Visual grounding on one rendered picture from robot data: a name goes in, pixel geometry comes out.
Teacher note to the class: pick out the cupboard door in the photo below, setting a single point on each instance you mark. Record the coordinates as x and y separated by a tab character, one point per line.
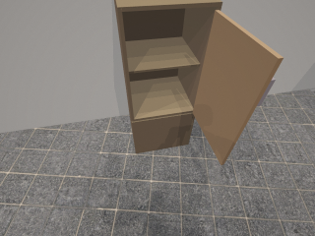
236	72

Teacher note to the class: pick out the handle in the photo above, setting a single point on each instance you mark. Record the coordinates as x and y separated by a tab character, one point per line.
266	92

